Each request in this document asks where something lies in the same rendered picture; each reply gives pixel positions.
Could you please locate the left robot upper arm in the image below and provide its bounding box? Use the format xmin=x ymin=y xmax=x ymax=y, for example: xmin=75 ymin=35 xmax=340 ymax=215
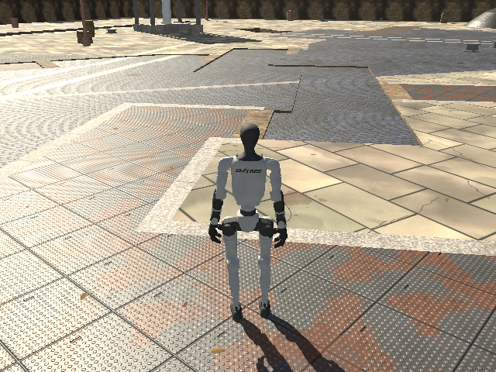
xmin=215 ymin=157 xmax=233 ymax=200

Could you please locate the right robot upper arm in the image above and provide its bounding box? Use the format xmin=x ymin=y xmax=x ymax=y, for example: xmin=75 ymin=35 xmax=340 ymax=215
xmin=265 ymin=157 xmax=281 ymax=202

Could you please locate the robot left foot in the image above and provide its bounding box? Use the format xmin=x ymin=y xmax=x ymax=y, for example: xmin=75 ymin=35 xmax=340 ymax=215
xmin=230 ymin=302 xmax=242 ymax=321

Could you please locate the robot right hand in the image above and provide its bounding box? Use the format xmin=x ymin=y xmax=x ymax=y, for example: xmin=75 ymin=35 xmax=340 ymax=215
xmin=269 ymin=226 xmax=288 ymax=248

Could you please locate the robot right forearm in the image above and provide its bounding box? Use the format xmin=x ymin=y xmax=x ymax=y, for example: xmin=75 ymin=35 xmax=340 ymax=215
xmin=273 ymin=190 xmax=287 ymax=229

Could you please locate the robot right thigh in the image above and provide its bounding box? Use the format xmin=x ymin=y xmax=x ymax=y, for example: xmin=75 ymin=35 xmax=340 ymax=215
xmin=258 ymin=216 xmax=274 ymax=270

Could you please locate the robot left forearm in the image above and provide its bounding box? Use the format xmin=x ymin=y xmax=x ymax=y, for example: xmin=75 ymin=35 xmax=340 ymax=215
xmin=210 ymin=189 xmax=223 ymax=225

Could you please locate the robot left hand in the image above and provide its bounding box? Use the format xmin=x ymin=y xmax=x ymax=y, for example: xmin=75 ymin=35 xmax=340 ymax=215
xmin=208 ymin=223 xmax=222 ymax=243

